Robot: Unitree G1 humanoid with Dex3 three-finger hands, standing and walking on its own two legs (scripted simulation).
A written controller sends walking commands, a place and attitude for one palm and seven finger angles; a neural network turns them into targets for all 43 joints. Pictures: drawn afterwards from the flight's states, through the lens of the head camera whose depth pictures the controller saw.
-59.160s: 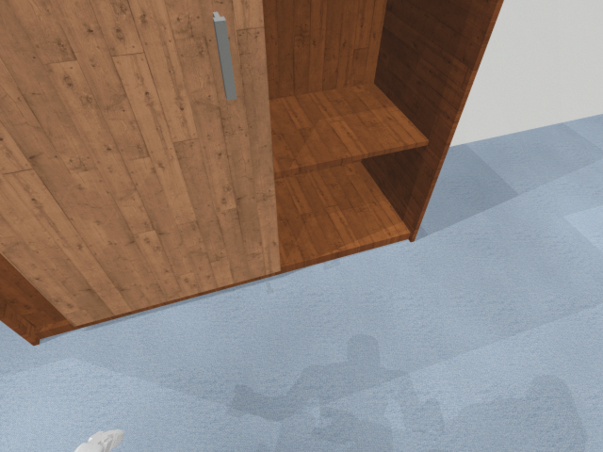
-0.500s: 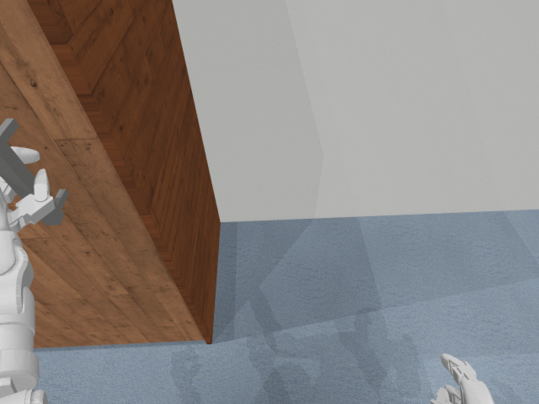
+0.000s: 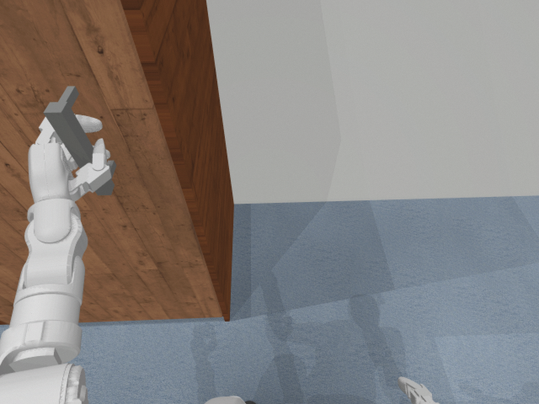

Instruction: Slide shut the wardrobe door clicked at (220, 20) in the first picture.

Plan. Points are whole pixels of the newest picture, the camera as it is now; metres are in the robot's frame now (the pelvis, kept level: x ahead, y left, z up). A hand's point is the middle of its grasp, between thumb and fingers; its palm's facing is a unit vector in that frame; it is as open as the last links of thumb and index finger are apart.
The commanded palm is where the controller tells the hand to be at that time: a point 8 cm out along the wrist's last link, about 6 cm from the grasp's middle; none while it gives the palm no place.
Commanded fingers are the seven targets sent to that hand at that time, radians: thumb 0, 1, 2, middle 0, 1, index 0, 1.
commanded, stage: stop walking and hold the door there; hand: left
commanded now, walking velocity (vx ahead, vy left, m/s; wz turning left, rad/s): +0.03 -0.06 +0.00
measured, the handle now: (88, 144) +0.42 +0.30 +0.15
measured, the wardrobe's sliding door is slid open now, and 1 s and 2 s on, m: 0.00 0.00 0.00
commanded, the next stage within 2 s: loosen the grip on the handle in 0.70 s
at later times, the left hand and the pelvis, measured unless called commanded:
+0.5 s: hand (101, 166) +0.39 +0.27 +0.14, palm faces +0.46 -0.85 -0.26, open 5.6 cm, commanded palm +0.35 +0.31 +0.14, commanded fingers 0.00 0.90 0.90 -0.45 -1.40 -0.45 -1.40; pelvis +0.04 -0.03 +0.01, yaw +0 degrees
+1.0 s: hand (92, 171) +0.38 +0.28 +0.14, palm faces +0.48 -0.85 -0.23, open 7.6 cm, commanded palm +0.34 +0.31 +0.14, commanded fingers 0.00 -0.43 0.26 -0.44 -1.38 -0.44 -1.38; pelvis +0.02 -0.03 +0.00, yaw +2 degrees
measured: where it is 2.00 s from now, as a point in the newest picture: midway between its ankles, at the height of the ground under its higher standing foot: outside the picture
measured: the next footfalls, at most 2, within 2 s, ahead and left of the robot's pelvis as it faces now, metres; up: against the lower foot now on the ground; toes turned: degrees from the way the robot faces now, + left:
none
